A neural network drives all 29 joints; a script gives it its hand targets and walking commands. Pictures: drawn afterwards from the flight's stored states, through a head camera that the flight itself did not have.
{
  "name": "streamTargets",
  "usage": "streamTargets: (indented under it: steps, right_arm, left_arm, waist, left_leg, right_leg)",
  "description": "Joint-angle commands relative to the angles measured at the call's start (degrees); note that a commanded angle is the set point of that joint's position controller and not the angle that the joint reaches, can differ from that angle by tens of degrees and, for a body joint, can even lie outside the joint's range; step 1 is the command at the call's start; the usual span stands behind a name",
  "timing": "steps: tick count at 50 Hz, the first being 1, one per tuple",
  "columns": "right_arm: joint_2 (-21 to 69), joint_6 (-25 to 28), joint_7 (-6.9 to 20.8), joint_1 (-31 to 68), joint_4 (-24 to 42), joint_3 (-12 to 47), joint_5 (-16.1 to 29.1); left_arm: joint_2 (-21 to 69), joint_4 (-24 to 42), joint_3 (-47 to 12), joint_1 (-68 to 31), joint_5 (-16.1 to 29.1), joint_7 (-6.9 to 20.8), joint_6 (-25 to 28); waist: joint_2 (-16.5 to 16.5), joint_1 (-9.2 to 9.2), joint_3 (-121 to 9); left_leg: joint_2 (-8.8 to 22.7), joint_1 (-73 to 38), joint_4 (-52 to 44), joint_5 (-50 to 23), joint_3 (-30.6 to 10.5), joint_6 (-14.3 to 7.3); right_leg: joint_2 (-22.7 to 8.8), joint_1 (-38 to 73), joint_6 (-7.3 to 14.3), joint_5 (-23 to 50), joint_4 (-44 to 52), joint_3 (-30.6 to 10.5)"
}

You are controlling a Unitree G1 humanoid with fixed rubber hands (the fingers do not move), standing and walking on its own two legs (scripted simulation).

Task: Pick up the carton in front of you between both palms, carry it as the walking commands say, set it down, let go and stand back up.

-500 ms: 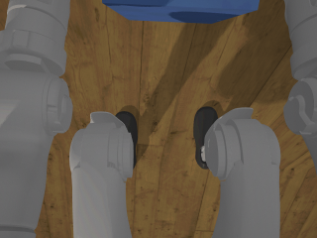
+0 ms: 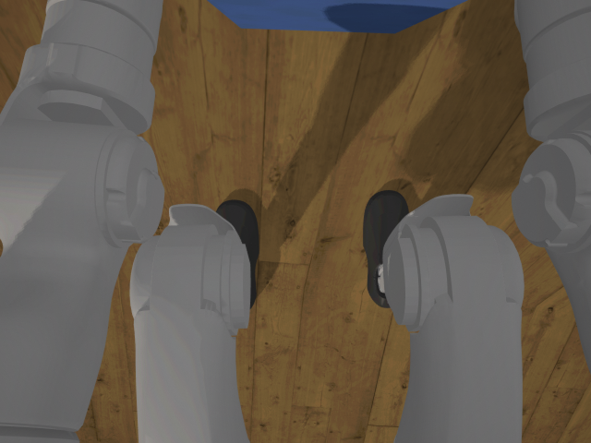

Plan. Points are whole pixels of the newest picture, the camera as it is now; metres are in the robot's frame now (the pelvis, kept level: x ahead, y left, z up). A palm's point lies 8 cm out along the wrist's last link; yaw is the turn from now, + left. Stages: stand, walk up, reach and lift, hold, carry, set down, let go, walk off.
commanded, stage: reach and lift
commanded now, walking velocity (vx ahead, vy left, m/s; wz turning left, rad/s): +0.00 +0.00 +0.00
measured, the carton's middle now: out of the picture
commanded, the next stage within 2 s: none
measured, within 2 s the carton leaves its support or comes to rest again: leaves its support in 0.28 s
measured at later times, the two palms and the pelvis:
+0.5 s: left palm out of the picture +0.55 +0.12 -0.05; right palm out of the picture +0.54 -0.17 -0.05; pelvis +0.01 +0.00 +0.04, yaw +0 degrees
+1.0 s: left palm out of the picture +0.51 +0.13 +0.10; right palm out of the picture +0.50 -0.17 +0.10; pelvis +0.01 +0.00 +0.15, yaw +0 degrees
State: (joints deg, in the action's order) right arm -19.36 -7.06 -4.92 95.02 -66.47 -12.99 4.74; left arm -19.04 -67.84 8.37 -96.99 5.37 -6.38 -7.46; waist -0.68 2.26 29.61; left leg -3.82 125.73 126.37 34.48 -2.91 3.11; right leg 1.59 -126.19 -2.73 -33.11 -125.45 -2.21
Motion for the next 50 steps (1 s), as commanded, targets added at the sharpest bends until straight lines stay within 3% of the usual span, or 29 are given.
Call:
streamTargets:
  steps: [1, 4, 8, 11, 15, 16, 18, 22, 26, 32, 37, 44, 50]
  right_arm:
    - [48.2, -3.7, 16.4, 24.3, 9.3, 9.5, -0.8]
    - [52.0, -5.6, 18.7, 22.8, 12.4, 10.4, -0.9]
    - [55.8, -6.7, 19.5, 23.7, 17.3, 14.2, 1.8]
    - [58.9, -7.0, 18.8, 26.3, 24.5, 18.8, 5.1]
    - [63.2, -8.6, 16.7, 28.1, 37.1, 24.5, 8.4]
    - [65.5, -9.0, 15.8, 28.7, 39.5, 25.5, 8.7]
    - [66.2, -10.5, 14.6, 27.6, 41.2, 26.3, 8.5]
    - [69.4, -12.9, 15.0, 18.8, 32.2, 23.3, 3.5]
    - [71.0, -13.9, 16.5, 12.3, 21.0, 11.6, -5.8]
    - [70.5, -13.9, 17.3, 12.1, 17.2, 3.7, -12.3]
    - [73.1, -14.5, 17.6, 13.3, 19.3, 5.6, -11.8]
    - [79.1, -16.4, 18.2, 10.3, 25.8, 13.7, -7.6]
    - [82.3, -17.2, 18.4, 2.1, 28.5, 18.8, -5.6]
  left_arm:
    - [49.0, 8.9, -7.8, -22.2, -0.7, 15.6, -2.9]
    - [53.6, 11.4, -8.5, -21.5, -0.3, 17.4, -4.3]
    - [57.8, 16.0, -12.6, -22.1, 2.6, 17.4, -5.2]
    - [61.7, 22.5, -17.5, -24.3, 6.0, 16.2, -5.3]
    - [67.5, 37.0, -23.0, -28.6, 8.2, 14.0, -6.7]
    - [68.9, 40.2, -23.8, -28.6, 7.7, 13.1, -7.2]
    - [69.3, 42.9, -23.9, -27.6, 6.4, 12.3, -8.5]
    - [71.3, 33.4, -19.0, -18.2, 1.1, 13.7, -11.5]
    - [72.8, 21.6, -7.0, -11.4, -7.4, 15.8, -12.4]
    - [71.1, 17.1, 1.2, -10.9, -13.6, 16.5, -12.5]
    - [72.8, 19.3, 0.2, -12.0, -13.6, 16.9, -13.0]
    - [78.8, 26.6, -8.3, -9.3, -9.1, 18.1, -15.0]
    - [82.7, 29.9, -14.1, -1.4, -6.6, 18.7, -15.9]
  waist:
    - [-2.1, 1.06, -61.5]
    - [-1.8, 1.59, -61.7]
    - [-1.2, 1.81, -70.8]
    - [-1.3, 2.47, -87.8]
    - [-1.9, 2.92, -121.1]
    - [-2.5, 1.29, -128.2]
    - [-1.3, 1.00, -133.2]
    - [0.2, -0.05, -112.8]
    - [-0.3, 0.66, -87.5]
    - [-0.2, 0.28, -83.2]
    - [0.2, -0.16, -90.8]
    - [0.8, -0.31, -104.7]
    - [0.5, -0.15, -104.1]
  left_leg:
    - [-3.1, -26.9, -7.7, -12.6, 7.5, -1.9]
    - [-3.1, -25.2, -7.6, -13.5, 7.6, -2.6]
    - [-3.4, -28.2, -7.1, -19.0, 7.7, -3.0]
    - [-3.9, -35.9, -6.7, -26.9, 8.0, -2.7]
    - [-4.8, -50.0, -7.8, -41.2, 7.8, -1.6]
    - [-5.5, -52.4, -8.7, -42.0, 8.1, -1.4]
    - [-6.1, -52.4, -10.8, -38.7, 8.5, -1.6]
    - [-6.6, -42.7, -16.8, -28.9, 9.6, -1.6]
    - [-6.3, -30.7, -23.4, -13.7, 9.5, -1.2]
    - [-6.6, -29.5, -30.8, -7.2, 9.0, -1.5]
    - [-6.7, -34.9, -34.7, -7.6, 9.2, -1.5]
    - [-6.9, -45.3, -38.9, -13.9, 9.6, -1.1]
    - [-6.9, -51.3, -43.0, -19.1, 8.7, -0.6]
  right_leg:
    - [4.0, 28.0, 1.6, 13.8, 7.6, 6.5]
    - [4.0, 27.5, 1.9, 15.0, 7.1, 6.8]
    - [4.1, 31.3, 2.1, 21.1, 6.2, 6.9]
    - [4.4, 37.6, 1.9, 29.6, 5.8, 7.5]
    - [5.5, 49.0, 1.6, 42.8, 7.3, 8.0]
    - [6.0, 50.0, 1.2, 43.0, 7.7, 8.0]
    - [7.0, 52.8, 0.7, 40.4, 9.9, 8.4]
    - [7.4, 46.1, -0.3, 30.7, 15.9, 9.1]
    - [7.2, 33.0, 0.4, 14.6, 23.2, 8.9]
    - [7.4, 33.3, 1.2, 8.3, 30.2, 8.3]
    - [7.5, 39.5, 1.1, 8.2, 34.2, 8.3]
    - [7.7, 51.9, 0.2, 14.9, 38.2, 8.5]
    - [8.0, 57.3, -0.2, 20.6, 42.1, 8.0]
